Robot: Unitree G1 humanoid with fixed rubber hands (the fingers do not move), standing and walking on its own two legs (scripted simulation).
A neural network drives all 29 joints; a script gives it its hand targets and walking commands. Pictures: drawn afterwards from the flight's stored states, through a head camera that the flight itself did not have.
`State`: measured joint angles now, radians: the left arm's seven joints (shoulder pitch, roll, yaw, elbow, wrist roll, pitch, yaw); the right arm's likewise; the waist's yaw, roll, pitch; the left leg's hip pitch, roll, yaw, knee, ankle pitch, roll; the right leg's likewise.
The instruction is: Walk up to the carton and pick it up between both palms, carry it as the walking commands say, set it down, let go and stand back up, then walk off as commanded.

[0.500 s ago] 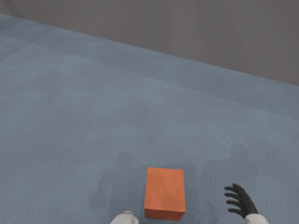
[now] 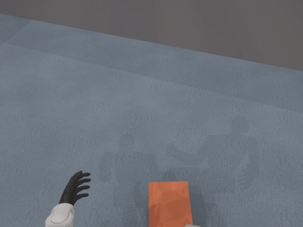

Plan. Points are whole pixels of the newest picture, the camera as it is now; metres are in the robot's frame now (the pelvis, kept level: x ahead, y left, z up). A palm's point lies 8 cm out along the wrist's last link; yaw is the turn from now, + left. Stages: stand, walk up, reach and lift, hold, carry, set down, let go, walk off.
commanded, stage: walk off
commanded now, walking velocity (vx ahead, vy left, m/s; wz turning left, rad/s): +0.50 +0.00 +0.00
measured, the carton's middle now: (168, 207) +0.23 -0.05 -0.64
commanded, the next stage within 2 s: stand in 1.24 s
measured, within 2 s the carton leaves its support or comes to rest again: rests again in 1.78 s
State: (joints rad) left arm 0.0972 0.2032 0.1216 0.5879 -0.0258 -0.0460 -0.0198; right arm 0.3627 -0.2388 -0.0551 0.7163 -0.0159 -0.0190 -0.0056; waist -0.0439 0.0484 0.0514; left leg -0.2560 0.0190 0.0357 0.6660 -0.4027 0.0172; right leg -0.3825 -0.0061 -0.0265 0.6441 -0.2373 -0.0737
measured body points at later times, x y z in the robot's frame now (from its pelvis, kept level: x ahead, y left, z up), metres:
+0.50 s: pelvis +0.18 +0.09 +0.00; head +0.23 +0.11 +0.45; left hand +0.34 +0.32 -0.12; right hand +0.22 -0.18 -0.11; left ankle +0.28 +0.12 -0.73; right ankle -0.07 -0.10 -0.56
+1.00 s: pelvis +0.14 +0.13 +0.00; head +0.18 +0.14 +0.45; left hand +0.37 +0.36 -0.09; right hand +0.14 -0.13 -0.11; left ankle +0.22 +0.23 -0.73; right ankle -0.09 -0.04 -0.56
